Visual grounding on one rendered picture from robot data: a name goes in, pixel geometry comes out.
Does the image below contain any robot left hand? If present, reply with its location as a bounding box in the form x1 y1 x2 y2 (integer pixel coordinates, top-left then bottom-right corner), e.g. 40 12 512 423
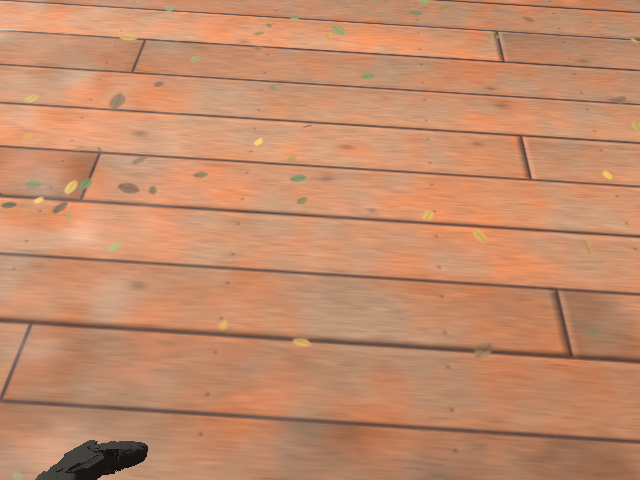
35 440 148 480

